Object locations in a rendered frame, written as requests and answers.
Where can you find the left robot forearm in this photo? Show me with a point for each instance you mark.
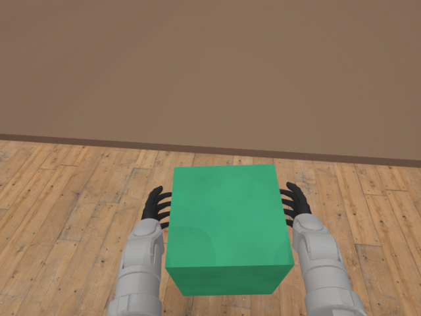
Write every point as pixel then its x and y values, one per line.
pixel 139 274

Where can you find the right robot forearm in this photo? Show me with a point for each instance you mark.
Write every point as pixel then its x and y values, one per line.
pixel 328 288

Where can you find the right robot hand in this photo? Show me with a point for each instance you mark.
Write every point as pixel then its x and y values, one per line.
pixel 298 204

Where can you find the left robot hand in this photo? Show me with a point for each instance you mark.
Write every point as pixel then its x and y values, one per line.
pixel 151 208

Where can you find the carton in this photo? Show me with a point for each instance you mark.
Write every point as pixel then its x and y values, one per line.
pixel 227 231

